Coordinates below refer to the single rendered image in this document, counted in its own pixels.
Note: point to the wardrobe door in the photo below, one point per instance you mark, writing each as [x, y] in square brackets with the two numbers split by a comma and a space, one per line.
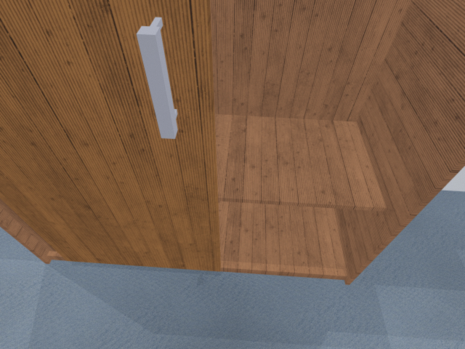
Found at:
[25, 225]
[82, 160]

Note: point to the handle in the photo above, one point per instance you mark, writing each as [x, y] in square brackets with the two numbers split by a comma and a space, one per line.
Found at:
[153, 57]

